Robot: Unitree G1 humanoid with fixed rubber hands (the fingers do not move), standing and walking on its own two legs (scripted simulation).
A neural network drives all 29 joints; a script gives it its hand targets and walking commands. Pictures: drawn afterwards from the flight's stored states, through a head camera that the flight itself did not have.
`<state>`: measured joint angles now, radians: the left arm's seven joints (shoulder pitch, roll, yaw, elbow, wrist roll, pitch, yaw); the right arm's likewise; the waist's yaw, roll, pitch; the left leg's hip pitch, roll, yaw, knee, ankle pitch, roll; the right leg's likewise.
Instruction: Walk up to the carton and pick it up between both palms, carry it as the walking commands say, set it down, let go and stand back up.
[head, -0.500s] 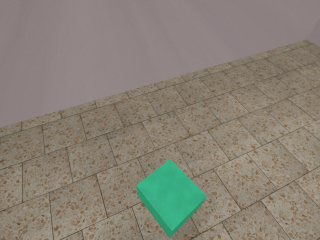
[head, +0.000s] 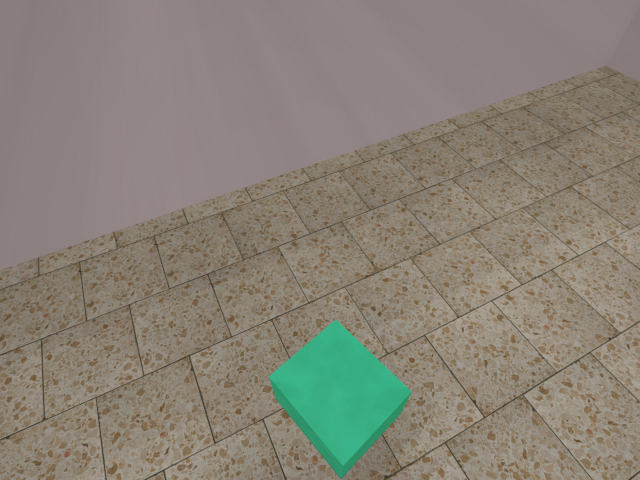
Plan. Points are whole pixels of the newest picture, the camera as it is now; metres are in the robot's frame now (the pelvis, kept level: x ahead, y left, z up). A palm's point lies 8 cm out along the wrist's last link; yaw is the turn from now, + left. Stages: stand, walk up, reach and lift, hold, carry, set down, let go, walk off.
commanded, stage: walk up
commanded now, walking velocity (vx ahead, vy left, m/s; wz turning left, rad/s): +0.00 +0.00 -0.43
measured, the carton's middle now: (338, 395) +0.43 -0.02 -0.67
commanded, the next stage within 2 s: none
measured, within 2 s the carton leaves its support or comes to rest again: neither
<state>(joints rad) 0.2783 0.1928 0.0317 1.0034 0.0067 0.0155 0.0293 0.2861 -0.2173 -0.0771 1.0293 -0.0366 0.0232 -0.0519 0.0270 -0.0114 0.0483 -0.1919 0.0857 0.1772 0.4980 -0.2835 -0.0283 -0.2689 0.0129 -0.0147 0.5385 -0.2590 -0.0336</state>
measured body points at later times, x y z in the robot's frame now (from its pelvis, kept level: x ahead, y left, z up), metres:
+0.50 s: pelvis -0.01 +0.03 +0.00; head +0.01 +0.05 +0.45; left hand +0.10 +0.28 -0.14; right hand +0.02 -0.23 -0.12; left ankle -0.02 +0.13 -0.74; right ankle -0.05 -0.09 -0.66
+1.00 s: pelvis -0.02 +0.07 +0.01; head +0.02 +0.02 +0.45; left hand +0.06 +0.37 -0.09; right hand +0.02 -0.22 -0.13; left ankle +0.09 +0.25 -0.66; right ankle -0.06 -0.10 -0.74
